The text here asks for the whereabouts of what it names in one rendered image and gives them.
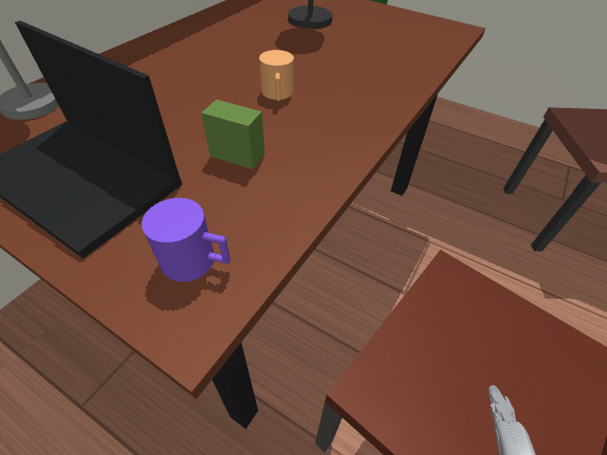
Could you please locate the desk lamp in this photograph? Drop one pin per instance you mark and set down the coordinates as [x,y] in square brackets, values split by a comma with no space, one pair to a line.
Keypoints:
[25,101]
[310,16]

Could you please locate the table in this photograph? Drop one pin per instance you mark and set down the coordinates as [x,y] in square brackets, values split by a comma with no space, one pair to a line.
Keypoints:
[360,85]

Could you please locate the right robot hand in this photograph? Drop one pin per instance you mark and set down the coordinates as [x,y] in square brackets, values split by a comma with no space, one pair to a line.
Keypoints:
[512,437]

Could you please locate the chair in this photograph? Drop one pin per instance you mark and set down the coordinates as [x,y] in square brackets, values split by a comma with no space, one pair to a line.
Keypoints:
[583,132]
[420,384]

